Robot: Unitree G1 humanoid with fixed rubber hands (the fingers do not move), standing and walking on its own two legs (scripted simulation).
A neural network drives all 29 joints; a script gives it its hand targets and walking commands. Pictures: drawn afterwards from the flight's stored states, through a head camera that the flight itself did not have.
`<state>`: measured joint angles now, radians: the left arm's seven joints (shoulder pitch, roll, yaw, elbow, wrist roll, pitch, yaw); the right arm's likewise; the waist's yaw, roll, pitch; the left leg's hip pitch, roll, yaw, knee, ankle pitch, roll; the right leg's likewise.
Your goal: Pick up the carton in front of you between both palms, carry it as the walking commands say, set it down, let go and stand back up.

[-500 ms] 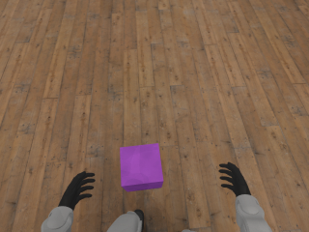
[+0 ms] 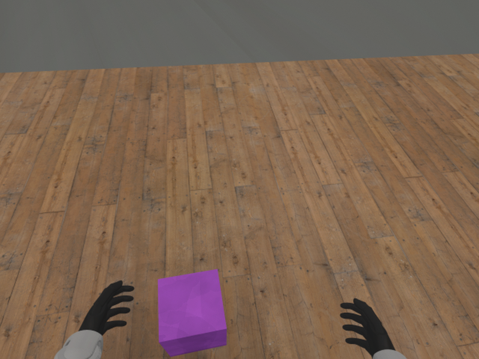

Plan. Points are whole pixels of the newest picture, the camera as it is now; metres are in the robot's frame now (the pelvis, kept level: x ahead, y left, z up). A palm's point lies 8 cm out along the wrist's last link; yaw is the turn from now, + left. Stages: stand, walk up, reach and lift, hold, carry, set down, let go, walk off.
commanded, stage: let go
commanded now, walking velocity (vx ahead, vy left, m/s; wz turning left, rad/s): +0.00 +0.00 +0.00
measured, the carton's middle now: (193, 313) +0.37 +0.14 -0.65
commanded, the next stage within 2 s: stand in 0.14 s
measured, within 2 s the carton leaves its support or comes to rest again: neither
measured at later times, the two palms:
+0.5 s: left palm out of the picture +0.13 +0.31 -0.11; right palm out of the picture +0.10 -0.27 -0.08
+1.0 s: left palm out of the picture +0.11 +0.34 -0.11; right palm out of the picture +0.10 -0.25 -0.08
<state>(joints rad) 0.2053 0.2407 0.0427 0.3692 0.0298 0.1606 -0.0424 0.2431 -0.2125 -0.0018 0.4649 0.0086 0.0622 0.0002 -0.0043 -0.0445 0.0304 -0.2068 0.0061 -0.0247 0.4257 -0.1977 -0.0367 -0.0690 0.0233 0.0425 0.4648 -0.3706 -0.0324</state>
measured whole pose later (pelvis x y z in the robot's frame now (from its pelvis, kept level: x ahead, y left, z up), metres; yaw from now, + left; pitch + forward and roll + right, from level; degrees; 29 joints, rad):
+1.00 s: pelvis +0.00 +0.06 +0.00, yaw -3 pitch -1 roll +0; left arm 0.20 0.38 0.01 0.85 0.03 0.01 0.02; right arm 0.12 -0.35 -0.01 0.93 -0.02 -0.01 -0.02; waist -0.01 -0.06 0.02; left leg -0.23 -0.02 0.04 0.49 -0.24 0.03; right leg -0.06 -0.02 0.10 0.41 -0.34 0.04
